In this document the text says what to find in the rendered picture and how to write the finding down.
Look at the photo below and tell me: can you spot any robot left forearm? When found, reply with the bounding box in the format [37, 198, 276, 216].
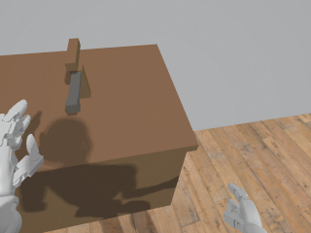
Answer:
[0, 194, 22, 233]

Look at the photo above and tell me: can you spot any right robot hand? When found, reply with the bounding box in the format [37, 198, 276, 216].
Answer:
[224, 183, 262, 233]

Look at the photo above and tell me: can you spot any counter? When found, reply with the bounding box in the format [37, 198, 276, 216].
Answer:
[0, 38, 199, 233]

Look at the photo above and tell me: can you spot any left robot hand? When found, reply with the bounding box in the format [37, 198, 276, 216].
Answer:
[0, 99, 45, 195]

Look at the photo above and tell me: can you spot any tap lever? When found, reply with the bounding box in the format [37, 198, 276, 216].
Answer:
[65, 72, 82, 114]

